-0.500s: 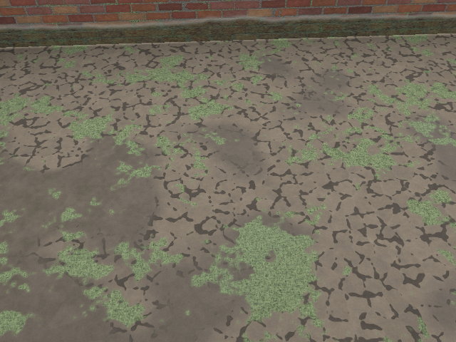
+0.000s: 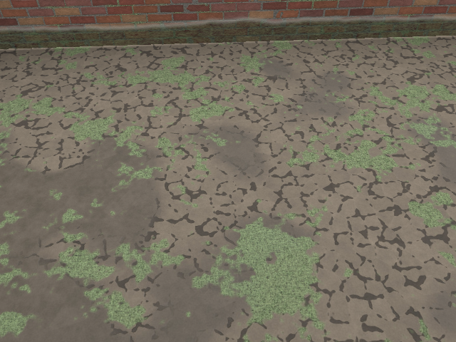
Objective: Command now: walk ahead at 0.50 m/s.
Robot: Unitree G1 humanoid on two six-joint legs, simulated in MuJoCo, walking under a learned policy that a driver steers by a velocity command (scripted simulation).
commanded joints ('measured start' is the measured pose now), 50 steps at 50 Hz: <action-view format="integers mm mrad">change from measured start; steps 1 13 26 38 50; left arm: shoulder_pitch -115 -88 -87 -118 4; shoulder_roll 61 55 55 63 61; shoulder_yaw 17 18 18 17 11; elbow -110 -104 -104 -112 -15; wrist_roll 8 15 15 6 12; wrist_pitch -19 -21 -21 -16 -37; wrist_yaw -7 -11 -11 -6 -19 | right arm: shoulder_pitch -126 -113 -114 -130 -55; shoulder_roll -78 -85 -85 -78 -69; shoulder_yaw -18 -23 -23 -19 -15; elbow -113 -106 -106 -113 -41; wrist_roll -1 -4 -4 0 -5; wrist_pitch -10 -8 -7 -9 1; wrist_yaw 0 1 1 0 0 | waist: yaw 4 13 13 3 1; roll -15 -9 -10 -16 -1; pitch -7 -59 -59 7 -70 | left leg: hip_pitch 1 22 19 -12 126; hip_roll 33 37 36 28 86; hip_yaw -29 -35 -36 -29 -98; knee -50 -39 -38 -45 -253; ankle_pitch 447 481 481 444 447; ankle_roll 30 35 35 31 27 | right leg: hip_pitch -48 -22 -22 -51 88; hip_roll -70 -69 -70 -74 -111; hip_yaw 60 51 48 51 98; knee -98 -84 -83 -96 -296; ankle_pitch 435 456 454 435 502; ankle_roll -8 -5 -4 -8 -3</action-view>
